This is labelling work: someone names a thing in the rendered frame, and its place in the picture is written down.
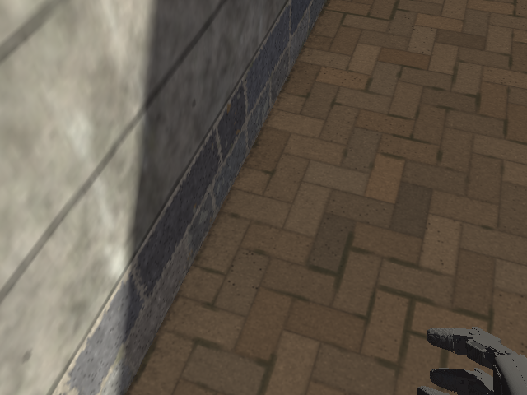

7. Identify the right robot hand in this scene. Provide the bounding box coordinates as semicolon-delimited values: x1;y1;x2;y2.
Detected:
417;327;527;395

